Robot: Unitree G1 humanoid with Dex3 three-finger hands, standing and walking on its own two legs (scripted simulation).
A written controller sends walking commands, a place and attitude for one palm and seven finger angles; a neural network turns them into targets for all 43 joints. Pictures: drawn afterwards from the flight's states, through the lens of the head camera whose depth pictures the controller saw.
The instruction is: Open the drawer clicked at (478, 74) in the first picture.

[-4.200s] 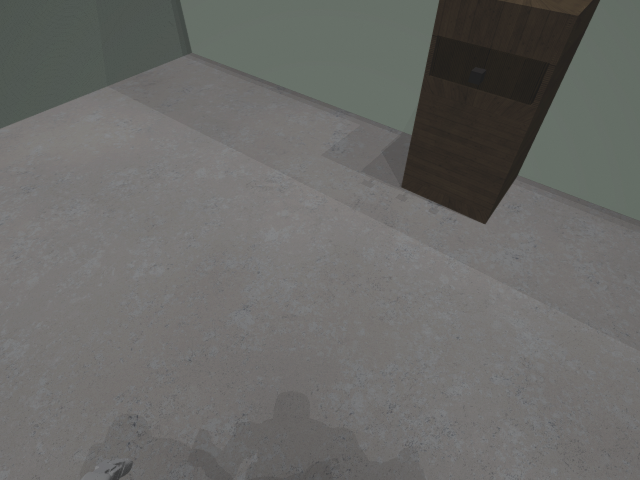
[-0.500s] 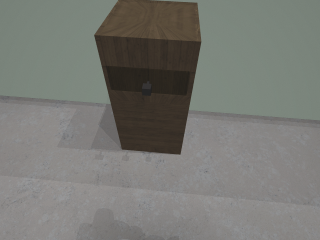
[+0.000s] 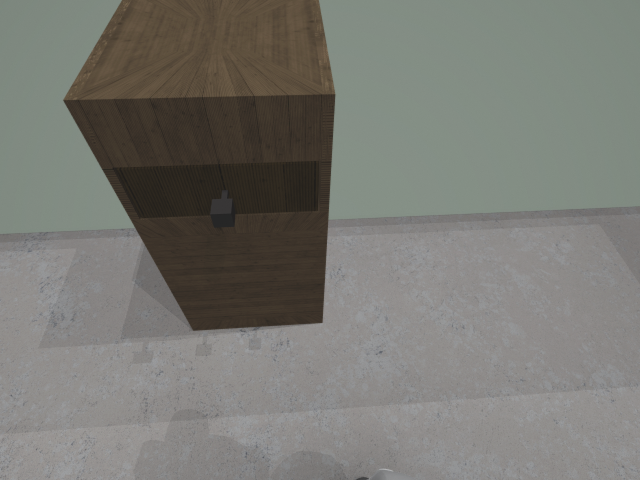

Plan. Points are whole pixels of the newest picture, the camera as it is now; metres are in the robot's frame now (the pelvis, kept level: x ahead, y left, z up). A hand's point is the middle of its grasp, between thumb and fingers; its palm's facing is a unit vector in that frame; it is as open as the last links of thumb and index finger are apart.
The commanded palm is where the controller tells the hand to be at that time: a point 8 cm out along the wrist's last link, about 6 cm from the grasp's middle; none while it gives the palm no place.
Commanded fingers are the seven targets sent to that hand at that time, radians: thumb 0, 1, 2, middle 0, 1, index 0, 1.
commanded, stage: take the last steps up to it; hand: left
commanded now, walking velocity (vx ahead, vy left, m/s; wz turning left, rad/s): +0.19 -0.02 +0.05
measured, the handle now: (224, 205) +0.62 +0.19 -0.11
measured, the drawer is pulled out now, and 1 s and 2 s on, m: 0.00 0.00 0.00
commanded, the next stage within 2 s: come to a stop and stand still in 0.10 s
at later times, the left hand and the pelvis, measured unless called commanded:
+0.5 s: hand out of the picture +0.11 +0.16 -0.18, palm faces +0.10 -0.98 -0.17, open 7.3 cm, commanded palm none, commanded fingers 0.00 0.90 0.90 -0.20 -0.30 -0.20 -0.30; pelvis +0.11 -0.01 +0.00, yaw +1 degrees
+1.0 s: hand out of the picture +0.08 +0.11 -0.14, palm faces +0.10 -0.96 -0.27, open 7.3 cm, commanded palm none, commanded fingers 0.00 0.90 0.90 -0.20 -0.30 -0.20 -0.30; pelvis +0.07 -0.08 +0.02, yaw +2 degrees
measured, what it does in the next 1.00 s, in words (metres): steps on the spot: left foot, then right foot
